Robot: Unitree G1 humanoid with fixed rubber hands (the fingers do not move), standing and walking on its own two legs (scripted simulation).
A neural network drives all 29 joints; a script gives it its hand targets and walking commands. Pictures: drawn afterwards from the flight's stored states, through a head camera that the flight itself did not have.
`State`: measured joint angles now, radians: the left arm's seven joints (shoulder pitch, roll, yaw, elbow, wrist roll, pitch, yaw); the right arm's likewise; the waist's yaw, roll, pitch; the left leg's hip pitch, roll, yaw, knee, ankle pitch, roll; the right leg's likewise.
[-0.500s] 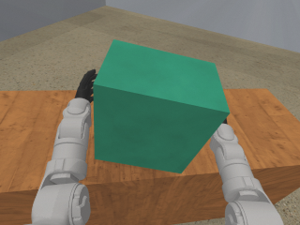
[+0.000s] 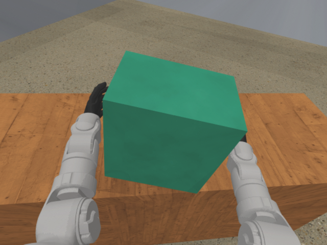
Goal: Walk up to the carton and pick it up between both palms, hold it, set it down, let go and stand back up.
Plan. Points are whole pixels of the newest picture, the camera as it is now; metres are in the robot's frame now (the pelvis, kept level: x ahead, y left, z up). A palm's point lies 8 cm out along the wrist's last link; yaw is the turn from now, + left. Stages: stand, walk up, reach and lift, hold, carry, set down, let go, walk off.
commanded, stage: set down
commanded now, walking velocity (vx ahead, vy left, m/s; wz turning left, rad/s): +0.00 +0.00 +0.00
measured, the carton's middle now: (165, 129) +0.41 +0.01 +0.07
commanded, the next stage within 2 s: none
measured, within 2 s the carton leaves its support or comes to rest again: rests again in 1.96 s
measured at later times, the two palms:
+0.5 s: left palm (101, 118) +0.41 +0.18 +0.10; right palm (237, 145) +0.38 -0.18 +0.07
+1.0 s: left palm (102, 125) +0.42 +0.19 +0.07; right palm (232, 149) +0.38 -0.18 +0.04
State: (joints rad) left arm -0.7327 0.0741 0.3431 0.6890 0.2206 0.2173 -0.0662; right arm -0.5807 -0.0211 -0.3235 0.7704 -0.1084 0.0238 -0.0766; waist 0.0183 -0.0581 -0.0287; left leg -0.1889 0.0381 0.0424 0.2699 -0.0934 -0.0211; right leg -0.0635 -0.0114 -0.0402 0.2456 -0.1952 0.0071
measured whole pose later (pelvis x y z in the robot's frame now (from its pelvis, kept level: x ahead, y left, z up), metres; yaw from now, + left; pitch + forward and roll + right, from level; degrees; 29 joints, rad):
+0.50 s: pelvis +0.00 +0.00 +0.00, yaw -1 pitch +4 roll +0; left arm -0.77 0.07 0.37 0.85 0.22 0.08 -0.06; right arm -0.58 -0.01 -0.40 0.80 -0.18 -0.05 -0.06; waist 0.03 -0.04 -0.04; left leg -0.25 0.04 0.06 0.26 -0.08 -0.02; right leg -0.14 -0.01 -0.02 0.25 -0.19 0.01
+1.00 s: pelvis +0.01 +0.00 +0.00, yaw -1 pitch +9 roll +0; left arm -0.76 0.09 0.36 0.96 0.20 -0.07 -0.06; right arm -0.55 0.01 -0.43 0.84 -0.22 -0.15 -0.08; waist 0.05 -0.04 -0.07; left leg -0.34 0.05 0.06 0.27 -0.08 -0.03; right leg -0.22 0.00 -0.03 0.24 -0.18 0.00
